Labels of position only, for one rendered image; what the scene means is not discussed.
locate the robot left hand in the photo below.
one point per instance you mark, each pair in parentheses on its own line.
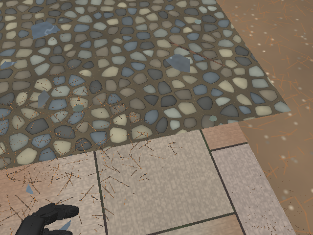
(34,224)

